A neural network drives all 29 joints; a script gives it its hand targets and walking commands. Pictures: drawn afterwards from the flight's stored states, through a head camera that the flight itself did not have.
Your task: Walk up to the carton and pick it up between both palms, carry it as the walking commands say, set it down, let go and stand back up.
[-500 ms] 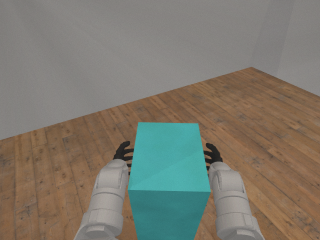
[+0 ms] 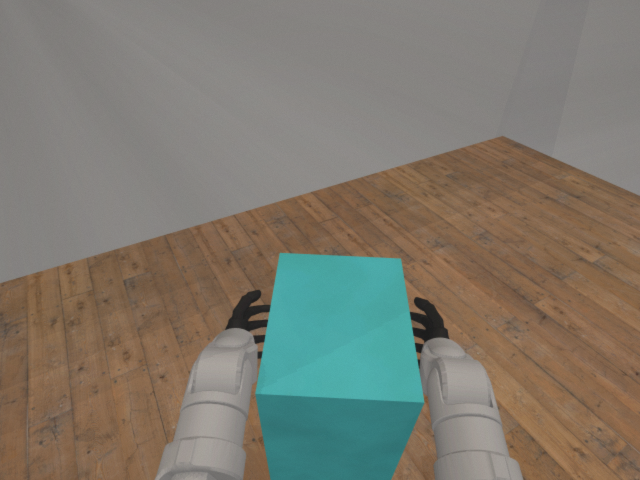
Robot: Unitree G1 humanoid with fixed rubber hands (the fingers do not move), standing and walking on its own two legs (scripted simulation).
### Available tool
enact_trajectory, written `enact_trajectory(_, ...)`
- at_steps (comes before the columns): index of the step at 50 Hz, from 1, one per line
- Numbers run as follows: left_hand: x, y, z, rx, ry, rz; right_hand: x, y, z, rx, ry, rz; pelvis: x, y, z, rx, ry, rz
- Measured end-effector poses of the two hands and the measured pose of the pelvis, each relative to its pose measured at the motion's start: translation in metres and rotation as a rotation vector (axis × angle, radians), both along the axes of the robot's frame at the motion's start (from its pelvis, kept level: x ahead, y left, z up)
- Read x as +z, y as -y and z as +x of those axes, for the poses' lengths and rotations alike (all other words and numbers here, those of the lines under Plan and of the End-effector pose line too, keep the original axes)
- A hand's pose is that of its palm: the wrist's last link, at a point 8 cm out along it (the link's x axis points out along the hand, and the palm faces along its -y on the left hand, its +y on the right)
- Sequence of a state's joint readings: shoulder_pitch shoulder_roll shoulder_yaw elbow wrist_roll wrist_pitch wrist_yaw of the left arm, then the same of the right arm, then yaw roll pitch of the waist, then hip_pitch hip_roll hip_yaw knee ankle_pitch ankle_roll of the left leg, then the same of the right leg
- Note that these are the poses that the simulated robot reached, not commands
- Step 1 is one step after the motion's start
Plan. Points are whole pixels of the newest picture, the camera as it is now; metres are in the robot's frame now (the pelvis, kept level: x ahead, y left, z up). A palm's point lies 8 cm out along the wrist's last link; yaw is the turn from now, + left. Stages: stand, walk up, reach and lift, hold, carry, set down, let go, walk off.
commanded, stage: reach and lift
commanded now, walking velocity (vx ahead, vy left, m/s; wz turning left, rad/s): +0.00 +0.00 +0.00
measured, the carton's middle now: (333, 379) +0.30 +0.00 -0.02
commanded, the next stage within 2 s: hold in 0.18 s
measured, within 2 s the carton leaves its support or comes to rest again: neither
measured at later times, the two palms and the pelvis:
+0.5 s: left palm (235, 354) +0.29 +0.12 +0.06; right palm (437, 362) +0.28 -0.13 +0.06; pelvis -0.01 +0.00 +0.00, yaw +0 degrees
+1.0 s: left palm (233, 353) +0.29 +0.13 +0.06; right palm (435, 360) +0.29 -0.13 +0.06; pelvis -0.01 +0.00 +0.00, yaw +0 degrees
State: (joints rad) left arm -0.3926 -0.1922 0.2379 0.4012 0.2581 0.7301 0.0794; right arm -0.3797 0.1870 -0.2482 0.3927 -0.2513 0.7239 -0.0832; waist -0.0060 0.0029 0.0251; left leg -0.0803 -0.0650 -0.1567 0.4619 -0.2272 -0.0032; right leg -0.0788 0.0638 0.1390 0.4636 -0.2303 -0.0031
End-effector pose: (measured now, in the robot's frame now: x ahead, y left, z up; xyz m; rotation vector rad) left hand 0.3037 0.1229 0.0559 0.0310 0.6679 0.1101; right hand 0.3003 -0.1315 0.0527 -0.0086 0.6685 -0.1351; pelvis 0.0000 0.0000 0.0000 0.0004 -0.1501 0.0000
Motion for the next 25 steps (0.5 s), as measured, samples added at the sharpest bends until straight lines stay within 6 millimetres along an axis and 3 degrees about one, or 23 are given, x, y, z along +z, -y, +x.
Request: enact_trajectory(25, 0.0, -0.001, -0.018, -0.004, -0.004, 0.004, 0.002, 0.0, -0.016, 0.008, -0.005, -0.007, -0.002, 0.001, -0.013, 0.003, 0.025, 0.0)
